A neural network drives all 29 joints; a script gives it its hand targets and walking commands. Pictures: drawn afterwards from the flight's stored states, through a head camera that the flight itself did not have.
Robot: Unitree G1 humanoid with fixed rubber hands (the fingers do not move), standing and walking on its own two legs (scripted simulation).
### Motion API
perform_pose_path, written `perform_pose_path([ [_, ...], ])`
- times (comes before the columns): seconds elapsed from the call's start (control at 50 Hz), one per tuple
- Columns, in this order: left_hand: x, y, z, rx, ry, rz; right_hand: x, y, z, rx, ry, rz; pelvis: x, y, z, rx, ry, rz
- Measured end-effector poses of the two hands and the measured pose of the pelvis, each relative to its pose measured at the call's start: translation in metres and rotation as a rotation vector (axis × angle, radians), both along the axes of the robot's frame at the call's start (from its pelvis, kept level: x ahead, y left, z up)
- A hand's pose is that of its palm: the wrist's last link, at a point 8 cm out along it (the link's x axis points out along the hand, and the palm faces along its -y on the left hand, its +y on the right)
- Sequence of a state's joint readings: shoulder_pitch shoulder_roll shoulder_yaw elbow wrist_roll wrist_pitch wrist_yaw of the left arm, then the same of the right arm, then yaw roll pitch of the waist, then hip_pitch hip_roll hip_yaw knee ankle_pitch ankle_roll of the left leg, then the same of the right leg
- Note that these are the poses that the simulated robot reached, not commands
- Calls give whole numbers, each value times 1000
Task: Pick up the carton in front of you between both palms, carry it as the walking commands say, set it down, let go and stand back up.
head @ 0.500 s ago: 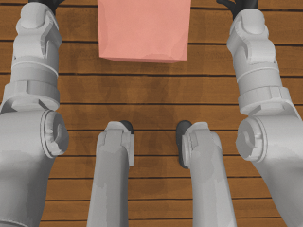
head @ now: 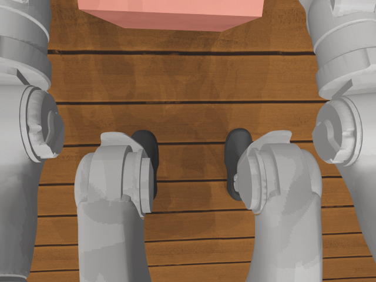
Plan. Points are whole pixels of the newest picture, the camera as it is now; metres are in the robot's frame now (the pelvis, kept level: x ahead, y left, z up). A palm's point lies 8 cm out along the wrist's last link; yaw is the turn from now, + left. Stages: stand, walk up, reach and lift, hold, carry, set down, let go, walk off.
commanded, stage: reach and lift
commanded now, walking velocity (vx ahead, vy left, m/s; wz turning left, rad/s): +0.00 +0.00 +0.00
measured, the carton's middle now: out of the picture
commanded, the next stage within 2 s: none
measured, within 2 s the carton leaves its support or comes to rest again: leaves its support in 0.78 s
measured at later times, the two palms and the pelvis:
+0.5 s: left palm out of the picture +0.57 +0.20 -0.17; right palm out of the picture +0.57 -0.11 -0.17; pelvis -0.01 +0.00 +0.00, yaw +0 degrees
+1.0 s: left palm out of the picture +0.54 +0.20 -0.06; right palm out of the picture +0.55 -0.10 -0.06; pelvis +0.00 -0.01 +0.03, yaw +2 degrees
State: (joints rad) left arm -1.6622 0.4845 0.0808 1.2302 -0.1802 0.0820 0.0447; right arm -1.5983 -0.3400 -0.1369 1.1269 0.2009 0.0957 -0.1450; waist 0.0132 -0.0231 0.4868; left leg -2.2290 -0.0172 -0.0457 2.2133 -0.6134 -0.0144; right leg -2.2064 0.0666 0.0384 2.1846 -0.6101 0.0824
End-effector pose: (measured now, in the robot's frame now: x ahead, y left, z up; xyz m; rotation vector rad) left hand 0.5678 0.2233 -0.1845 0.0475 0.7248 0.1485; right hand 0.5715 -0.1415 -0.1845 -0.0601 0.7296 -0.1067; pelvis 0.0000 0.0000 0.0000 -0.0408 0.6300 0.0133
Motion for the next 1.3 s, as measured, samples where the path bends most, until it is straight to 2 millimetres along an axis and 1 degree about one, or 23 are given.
perform_pose_path([
  [0.1, 5, 1, 4, 5, -19, -2, 6, 10, 4, 11, -23, 11, 4, -1, -6, 1, -2, -1],
  [0.18, 2, -1, 6, 0, -13, -7, 3, 15, 6, 14, -16, 13, 4, -2, -7, 1, 1, 2],
  [0.28, -3, -5, 8, -7, -8, -13, -2, 16, 8, 14, -10, 14, 0, -2, -5, 1, 0, 4],
  [0.34, -4, -11, 9, -14, -8, -29, -3, 20, 9, 23, -12, 25, -3, -3, -3, 1, -7, 4],
  [0.4, -2, -24, 9, -29, -10, -50, -3, 34, 10, 48, -12, 52, -6, -3, -1, 2, -19, 3],
  [0.42, -2, -24, 9, -23, -8, -43, -3, 35, 10, 42, -12, 40, -7, -3, 0, 2, -24, 4],
  [0.52, 0, -23, 10, -17, 6, -51, -3, 35, 9, 48, -10, 18, -8, -3, -2, 3, -45, 2],
  [0.66, -2, -21, 8, -59, 6, -68, -4, 33, 7, 88, -10, 18, -2, -1, -10, 6, -42, 0],
  [0.74, -5, -23, 9, -58, 10, -68, -1, 33, 11, 72, -5, 2, 2, -1, -10, 7, -24, -3],
  [0.78, -7, -24, 12, -48, 10, -56, -2, 35, 16, 58, -8, -14, 4, -1, -9, 7, -8, -1],
  [0.82, -10, -25, 22, -17, 3, -12, -3, 39, 27, 54, -19, -26, 5, -2, -6, 7, 6, 2],
  [0.86, -13, -24, 39, -15, -15, 16, -6, 41, 44, 57, -39, -27, 5, -2, 0, 7, 10, 5],
  [0.94, -21, -23, 89, -30, -52, 29, -15, 43, 90, 68, -75, -32, 3, -4, 15, 3, 53, 18],
  [1.0, -31, -23, 127, -43, -50, 39, -26, 42, 127, 74, -73, -35, 0, -5, 31, 3, 83, 25],
  [1.08, -48, -26, 166, -45, -25, 38, -41, 40, 166, 69, -48, -34, -5, -6, 56, 4, 107, 30],
  [1.18, -62, -29, 198, -38, -14, 31, -55, 36, 200, 61, -38, -30, -14, -8, 83, 5, 120, 30],
  [1.3, -69, -30, 224, -38, -29, 37, -59, 35, 227, 62, -53, -25, -17, -8, 105, 8, 130, 31],
])
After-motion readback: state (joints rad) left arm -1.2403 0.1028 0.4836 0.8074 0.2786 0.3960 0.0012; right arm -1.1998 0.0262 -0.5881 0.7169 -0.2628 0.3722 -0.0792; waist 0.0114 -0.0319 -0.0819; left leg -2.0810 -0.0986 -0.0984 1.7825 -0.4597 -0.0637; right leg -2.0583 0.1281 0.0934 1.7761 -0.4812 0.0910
